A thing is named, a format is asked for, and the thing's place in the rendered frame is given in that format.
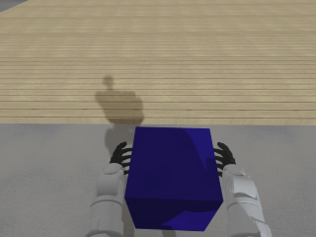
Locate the carton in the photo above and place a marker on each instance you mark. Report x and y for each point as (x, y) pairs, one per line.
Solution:
(172, 181)

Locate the robot left hand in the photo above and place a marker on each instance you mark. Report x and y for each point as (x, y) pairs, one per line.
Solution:
(117, 158)

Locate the robot right forearm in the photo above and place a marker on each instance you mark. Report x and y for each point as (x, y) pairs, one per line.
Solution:
(245, 214)

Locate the robot right hand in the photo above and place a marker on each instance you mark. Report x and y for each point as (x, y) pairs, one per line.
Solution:
(226, 159)

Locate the robot left forearm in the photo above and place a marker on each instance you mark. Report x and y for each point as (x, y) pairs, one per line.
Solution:
(106, 204)

